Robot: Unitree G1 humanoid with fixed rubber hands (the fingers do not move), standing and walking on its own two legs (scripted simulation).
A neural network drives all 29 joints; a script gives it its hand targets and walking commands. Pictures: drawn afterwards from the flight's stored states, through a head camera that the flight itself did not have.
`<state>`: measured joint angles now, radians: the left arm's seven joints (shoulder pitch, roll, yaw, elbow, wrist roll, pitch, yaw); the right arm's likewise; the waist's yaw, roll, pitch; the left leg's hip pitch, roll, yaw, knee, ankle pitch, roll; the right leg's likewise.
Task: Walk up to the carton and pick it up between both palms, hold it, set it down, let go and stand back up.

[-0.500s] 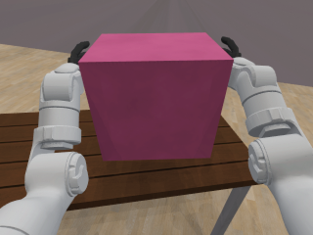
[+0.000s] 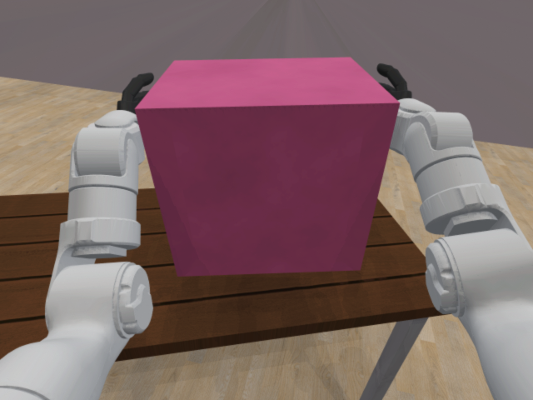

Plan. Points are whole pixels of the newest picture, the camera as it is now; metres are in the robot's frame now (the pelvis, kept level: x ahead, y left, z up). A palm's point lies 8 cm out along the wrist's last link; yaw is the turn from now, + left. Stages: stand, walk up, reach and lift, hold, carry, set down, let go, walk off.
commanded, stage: hold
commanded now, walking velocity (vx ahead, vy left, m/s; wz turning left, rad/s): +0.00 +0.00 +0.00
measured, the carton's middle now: (266, 164) +0.36 +0.00 +0.25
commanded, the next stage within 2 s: none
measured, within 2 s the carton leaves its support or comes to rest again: neither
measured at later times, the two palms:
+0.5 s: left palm (125, 117) +0.36 +0.19 +0.31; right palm (395, 111) +0.36 -0.17 +0.33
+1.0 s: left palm (130, 120) +0.37 +0.18 +0.31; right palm (396, 112) +0.37 -0.17 +0.33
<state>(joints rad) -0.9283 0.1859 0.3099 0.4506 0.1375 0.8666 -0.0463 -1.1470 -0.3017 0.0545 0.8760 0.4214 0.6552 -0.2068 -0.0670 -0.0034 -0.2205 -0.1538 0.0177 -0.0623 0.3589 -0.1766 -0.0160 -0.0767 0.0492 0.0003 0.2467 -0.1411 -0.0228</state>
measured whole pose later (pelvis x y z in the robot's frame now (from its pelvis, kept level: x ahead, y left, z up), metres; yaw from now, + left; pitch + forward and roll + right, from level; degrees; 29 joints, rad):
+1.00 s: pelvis +0.00 +0.00 +0.00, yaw +0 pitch -2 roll -1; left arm -0.94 0.18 0.33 0.46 0.16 0.87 -0.06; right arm -1.15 -0.30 0.06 0.88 0.42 0.67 -0.21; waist -0.07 0.00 -0.23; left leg -0.13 0.02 -0.06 0.36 -0.18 -0.02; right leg -0.06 0.05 0.01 0.26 -0.16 -0.02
